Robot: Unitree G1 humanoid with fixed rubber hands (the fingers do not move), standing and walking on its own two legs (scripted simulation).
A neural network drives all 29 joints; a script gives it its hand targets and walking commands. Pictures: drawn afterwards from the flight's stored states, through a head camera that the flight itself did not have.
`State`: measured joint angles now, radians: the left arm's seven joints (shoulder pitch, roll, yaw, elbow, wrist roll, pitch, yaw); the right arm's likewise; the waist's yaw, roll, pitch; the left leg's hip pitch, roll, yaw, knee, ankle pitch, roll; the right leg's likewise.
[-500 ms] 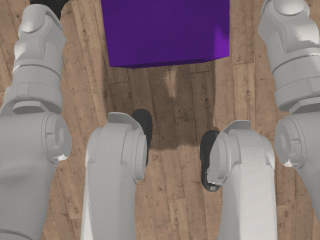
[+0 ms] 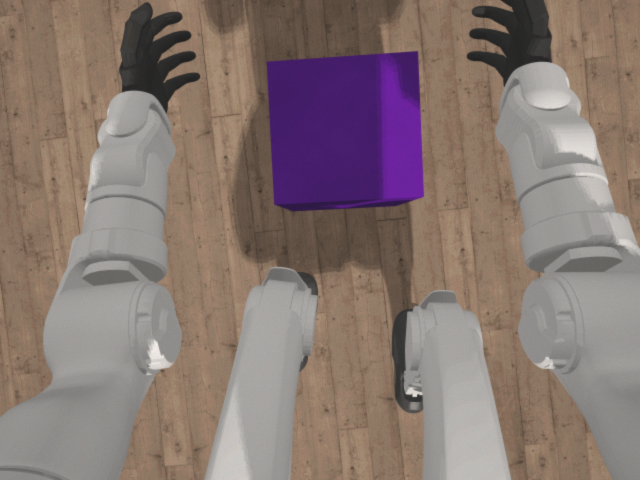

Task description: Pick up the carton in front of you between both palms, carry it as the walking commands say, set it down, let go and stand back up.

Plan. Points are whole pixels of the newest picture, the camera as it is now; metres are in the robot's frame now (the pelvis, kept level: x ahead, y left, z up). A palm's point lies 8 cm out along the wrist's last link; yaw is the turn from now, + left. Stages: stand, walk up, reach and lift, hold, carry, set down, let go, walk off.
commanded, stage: set down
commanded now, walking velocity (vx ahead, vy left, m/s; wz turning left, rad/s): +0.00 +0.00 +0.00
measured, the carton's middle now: (343, 147) +0.50 +0.07 -0.37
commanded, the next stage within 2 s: let go in 0.38 s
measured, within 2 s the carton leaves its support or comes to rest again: neither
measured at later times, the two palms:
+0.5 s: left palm (33, 30) +0.47 +0.28 +0.04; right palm out of the picture +0.54 -0.11 +0.05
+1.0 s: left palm out of the picture +0.33 +0.27 +0.16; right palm out of the picture +0.39 -0.17 +0.15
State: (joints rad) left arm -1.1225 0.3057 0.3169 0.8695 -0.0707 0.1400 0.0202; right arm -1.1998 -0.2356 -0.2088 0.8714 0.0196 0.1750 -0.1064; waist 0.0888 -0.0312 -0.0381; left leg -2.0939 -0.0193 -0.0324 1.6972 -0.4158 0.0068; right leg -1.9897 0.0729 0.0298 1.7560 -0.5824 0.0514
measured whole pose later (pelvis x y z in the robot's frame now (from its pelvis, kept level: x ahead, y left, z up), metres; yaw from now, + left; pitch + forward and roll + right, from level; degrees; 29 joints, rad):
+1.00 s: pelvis +0.09 +0.02 +0.25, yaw +3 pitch +22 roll -1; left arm -0.10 0.20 0.12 0.50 0.01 0.02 -0.08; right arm -0.16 -0.13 -0.14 0.54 -0.07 0.02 -0.01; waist 0.06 0.00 -0.05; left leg -0.83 -0.04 -0.03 0.68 -0.24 0.03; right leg -0.73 0.01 0.08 0.68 -0.34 0.04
